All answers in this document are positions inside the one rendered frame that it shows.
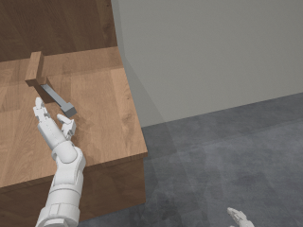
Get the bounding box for right robot hand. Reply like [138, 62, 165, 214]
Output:
[227, 207, 255, 227]

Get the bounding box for tap lever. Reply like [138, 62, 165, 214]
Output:
[41, 84, 77, 118]

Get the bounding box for left robot hand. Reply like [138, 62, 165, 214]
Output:
[33, 97, 77, 151]

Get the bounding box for counter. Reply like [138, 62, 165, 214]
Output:
[0, 0, 148, 227]

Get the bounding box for left robot forearm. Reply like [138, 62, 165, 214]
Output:
[35, 140, 86, 227]

